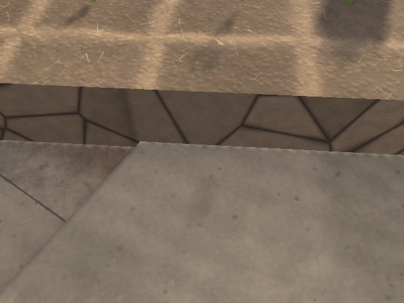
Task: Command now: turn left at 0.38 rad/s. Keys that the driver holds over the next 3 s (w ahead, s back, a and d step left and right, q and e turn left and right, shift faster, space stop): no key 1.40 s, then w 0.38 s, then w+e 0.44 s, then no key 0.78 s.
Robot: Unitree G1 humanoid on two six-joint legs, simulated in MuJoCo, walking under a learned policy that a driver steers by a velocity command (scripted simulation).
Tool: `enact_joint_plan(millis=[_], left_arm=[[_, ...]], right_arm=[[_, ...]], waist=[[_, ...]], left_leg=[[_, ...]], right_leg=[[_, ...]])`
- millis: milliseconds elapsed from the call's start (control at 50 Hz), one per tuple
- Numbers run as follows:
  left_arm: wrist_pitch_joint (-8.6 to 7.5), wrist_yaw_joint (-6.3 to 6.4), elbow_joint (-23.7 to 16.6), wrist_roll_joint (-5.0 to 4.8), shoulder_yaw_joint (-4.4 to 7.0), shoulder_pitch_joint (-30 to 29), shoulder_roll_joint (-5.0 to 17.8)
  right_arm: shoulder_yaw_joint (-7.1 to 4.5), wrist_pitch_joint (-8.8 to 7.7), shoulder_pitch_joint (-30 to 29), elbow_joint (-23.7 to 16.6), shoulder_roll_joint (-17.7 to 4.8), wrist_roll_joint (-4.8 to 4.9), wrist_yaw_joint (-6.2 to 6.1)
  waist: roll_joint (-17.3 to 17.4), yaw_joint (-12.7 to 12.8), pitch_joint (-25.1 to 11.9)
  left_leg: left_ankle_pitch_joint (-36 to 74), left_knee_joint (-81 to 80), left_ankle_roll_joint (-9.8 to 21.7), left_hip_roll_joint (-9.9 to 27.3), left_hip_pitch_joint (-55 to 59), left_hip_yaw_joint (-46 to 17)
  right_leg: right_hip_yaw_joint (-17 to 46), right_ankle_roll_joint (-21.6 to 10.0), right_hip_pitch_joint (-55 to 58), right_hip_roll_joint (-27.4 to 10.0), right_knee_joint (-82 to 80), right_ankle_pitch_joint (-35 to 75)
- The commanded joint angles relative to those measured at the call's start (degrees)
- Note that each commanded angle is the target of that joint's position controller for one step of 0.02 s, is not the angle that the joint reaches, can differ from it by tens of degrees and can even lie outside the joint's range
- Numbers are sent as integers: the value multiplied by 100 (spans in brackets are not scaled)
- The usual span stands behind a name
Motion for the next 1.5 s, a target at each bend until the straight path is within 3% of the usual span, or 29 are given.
enact_joint_plan(millis=[20, 40, 60, 80, 100, 120, 140, 160, 180, 240, 320, 360, 400, 420, 440, 480, 540, 620, 860, 1400, 1420, 1460, 1500], left_arm=[[-9, -41, -156, -65, 309, 120, 1090], [10, -36, -122, -109, 300, 104, 1053], [19, -40, -166, -100, 223, 267, 776], [46, -59, -471, -60, 28, 267, 120], [177, 2, -346, -40, 101, -8, 487], [230, -13, -310, -125, 105, 50, 497], [231, -34, -208, -134, 123, 19, 570], [226, -54, -140, -96, 170, 43, 675], [229, -80, -16, -47, 186, 217, 722], [251, -113, 125, -82, 121, 326, 490], [285, -53, 188, -88, 56, 115, 371], [249, -5, 280, -104, 36, 198, 335], [134, 44, 407, -34, -9, 351, 313], [43, 68, 435, 24, 0, 415, 509], [13, 53, 480, -63, 69, 81, 847], [-42, -30, 551, -99, -9, -28, 467], [-79, 21, 794, -108, -22, 113, 445], [-84, 39, 1010, -111, -33, 112, 399], [-92, 69, 1601, -117, -109, 157, 254], [-107, 124, 2160, -116, -203, 642, -141], [-102, 122, 2179, -111, -204, 700, -159], [-48, 118, 2164, -110, -103, 762, 56], [20, 90, 2153, -92, 0, 1020, 206]], right_arm=[[-52, -141, 134, -393, -327, 8, -86], [-34, -216, 296, -339, -347, -70, -137], [-91, -316, 493, -317, -703, -189, -192], [-177, -398, 352, -478, -1349, -113, -211], [-130, -444, 830, -259, -1032, -4, -256], [-20, -453, 510, -253, -751, -16, -282], [71, -434, 89, -296, -499, -42, -303], [98, -421, -169, -326, -472, -50, -341], [113, -425, -168, -299, -462, -50, -370], [142, -461, 1, -160, -461, -47, -365], [158, -454, 40, 12, -479, -108, -356], [168, -453, 3, 94, -477, -96, -369], [210, -477, -68, 158, -386, -38, -395], [254, -509, 36, 179, -257, -52, -386], [242, -496, 399, 277, -181, -30, -348], [211, -461, 256, 546, -349, -61, -376], [191, -487, 305, 751, -370, -55, -363], [226, -514, 411, 1100, -262, -42, -401], [314, -502, 716, 1833, -166, -39, -467], [409, -506, 1082, 2428, 253, -34, -539], [417, -504, 1140, 2452, 288, -43, -537], [366, -480, 1157, 2405, 221, -71, -524], [343, -461, 979, 2234, 265, -156, -466]], waist=[[-1071, -121, -581], [-832, -288, -606], [-4, -298, -906], [1442, -133, -812], [855, -523, -957], [910, -289, -690], [769, -167, -380], [886, -69, -247], [913, -42, -324], [614, -63, -556], [780, -211, -342], [698, -155, -346], [349, 16, -404], [65, -61, -515], [-553, -479, -284], [-442, -208, -103], [-452, -177, -144], [-146, -149, -120], [-35, -180, -30], [-25, -176, 92], [-42, -167, -28], [-237, -141, 85], [-514, 6, 522]], left_leg=[[556, -1399, 214, -282, 337, 388], [1574, -2459, 280, -217, 932, 242], [2105, -2856, 409, 621, 1978, -865], [4841, -2664, 1103, 2280, 2306, -2700], [5506, -2305, 1703, 2291, 1864, -2220], [5146, -2381, 1770, 2026, 1661, -1867], [4490, -2568, 1524, 1656, 1386, -1526], [4339, -2623, 1300, 1361, 1362, -1294], [4855, -2546, 1259, 1203, 1373, -1072], [4808, -2468, 1234, 1139, 1422, -859], [3617, -2492, 1253, 1112, 1076, -1048], [3248, -2419, 1218, 1112, 934, -1183], [2592, -2315, 865, 971, 485, -1203], [2115, -2202, 653, 784, 255, -1130], [1519, -2473, 539, 309, 456, -788], [1591, -2477, 465, 320, 1022, -755], [1958, -2441, 482, 425, 1026, -784], [1894, -2572, 412, 415, 917, -761], [1947, -2595, 354, 470, 966, -713], [1944, -2457, 317, 511, 894, -622], [1564, -2474, 327, 455, 927, -587], [303, -2090, 425, 154, 665, -359], [-667, -1440, 522, -88, -192, -170]], right_leg=[[859, -832, 676, -1154, 73, 3502], [696, -564, 326, -1036, 390, 3000], [408, -201, -526, -752, 1198, 1734], [5, 203, -1868, 131, 1957, -1641], [741, 197, -1416, -16, 2481, -1958], [812, 197, -1457, 6, 2676, -1772], [887, 208, -1444, -56, 2550, -1376], [836, 230, -1438, -33, 2418, -1053], [770, 271, -1258, 30, 2421, -846], [730, 314, -893, 122, 2050, -692], [660, 250, -496, 214, 1047, -630], [628, 184, -160, 252, 395, -295], [872, 103, 729, 42, -753, 1062], [1404, 32, 1113, -450, -895, 1561], [1595, -155, 569, -612, -677, 1753], [1421, -101, 19, -405, -826, 1034], [1322, -58, 226, -290, -897, 1125], [1325, -117, 390, -309, -910, 1099], [1328, -176, 310, -258, -1005, 1025], [1328, -199, 147, -175, -963, 1032], [1329, -211, 188, -132, -1030, 517], [1447, -375, 24, -39, -1062, -1127], [2085, -715, -149, -368, -1384, -2836]])
Next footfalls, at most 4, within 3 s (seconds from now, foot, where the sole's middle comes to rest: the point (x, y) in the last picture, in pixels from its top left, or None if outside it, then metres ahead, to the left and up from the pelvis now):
0.06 left None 0.02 0.11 -0.78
0.42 right None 0.04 -0.10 -0.78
2.16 right None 0.41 -0.02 -0.78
2.64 left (200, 253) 0.63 0.07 -0.78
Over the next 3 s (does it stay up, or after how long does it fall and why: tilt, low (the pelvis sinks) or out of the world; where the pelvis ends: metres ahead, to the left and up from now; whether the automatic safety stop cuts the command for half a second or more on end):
stays up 0.52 0.01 0.00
